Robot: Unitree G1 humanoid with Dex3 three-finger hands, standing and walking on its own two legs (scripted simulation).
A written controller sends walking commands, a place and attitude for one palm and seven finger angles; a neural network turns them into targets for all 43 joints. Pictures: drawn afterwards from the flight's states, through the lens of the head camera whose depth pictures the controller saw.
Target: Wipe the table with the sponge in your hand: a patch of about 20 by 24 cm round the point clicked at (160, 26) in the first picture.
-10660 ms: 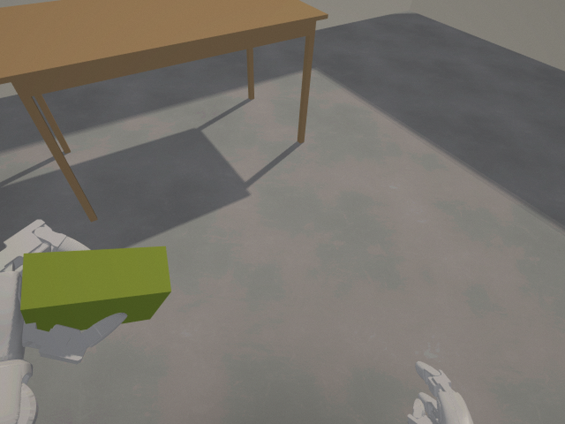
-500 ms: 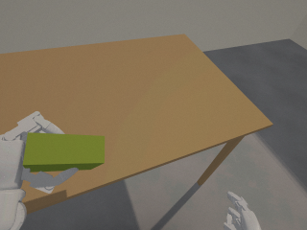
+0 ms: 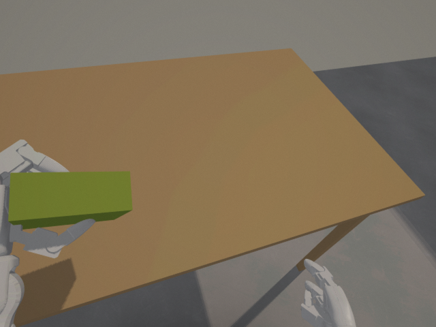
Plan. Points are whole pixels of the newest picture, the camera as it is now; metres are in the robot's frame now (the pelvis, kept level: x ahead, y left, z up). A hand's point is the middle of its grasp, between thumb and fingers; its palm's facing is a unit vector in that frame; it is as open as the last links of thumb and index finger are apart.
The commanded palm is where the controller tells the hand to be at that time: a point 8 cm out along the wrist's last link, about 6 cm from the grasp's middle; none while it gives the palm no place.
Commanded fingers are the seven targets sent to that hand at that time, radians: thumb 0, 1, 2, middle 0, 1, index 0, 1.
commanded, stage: come to a stop and stand still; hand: left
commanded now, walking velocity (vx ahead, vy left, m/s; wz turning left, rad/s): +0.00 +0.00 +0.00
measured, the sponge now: (90, 200) +0.24 +0.22 +0.14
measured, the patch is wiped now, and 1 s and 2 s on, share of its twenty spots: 0.00 0.00 0.00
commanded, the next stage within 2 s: look again from close up in 0.38 s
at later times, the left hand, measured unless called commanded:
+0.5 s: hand (65, 198) +0.23 +0.24 +0.16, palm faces +0.38 -0.85 -0.37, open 9.5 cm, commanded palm +0.18 +0.27 +0.17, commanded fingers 0.00 0.10 1.30 -1.20 -1.60 -1.20 -1.60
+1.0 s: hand (75, 206) +0.22 +0.22 +0.16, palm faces +0.37 -0.85 -0.37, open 9.5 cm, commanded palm +0.17 +0.25 +0.17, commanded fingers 0.00 0.10 1.30 -1.20 -1.60 -1.20 -1.60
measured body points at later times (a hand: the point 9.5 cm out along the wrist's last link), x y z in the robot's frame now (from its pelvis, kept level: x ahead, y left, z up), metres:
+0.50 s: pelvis +0.01 -0.01 +0.00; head +0.04 +0.01 +0.45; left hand +0.20 +0.28 +0.18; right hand +0.20 -0.23 -0.07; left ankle +0.00 +0.07 -0.74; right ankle +0.03 -0.12 -0.74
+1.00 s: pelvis +0.00 -0.03 +0.00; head +0.02 -0.01 +0.45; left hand +0.20 +0.26 +0.18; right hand +0.18 -0.26 -0.07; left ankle +0.00 +0.07 -0.74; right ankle +0.03 -0.12 -0.74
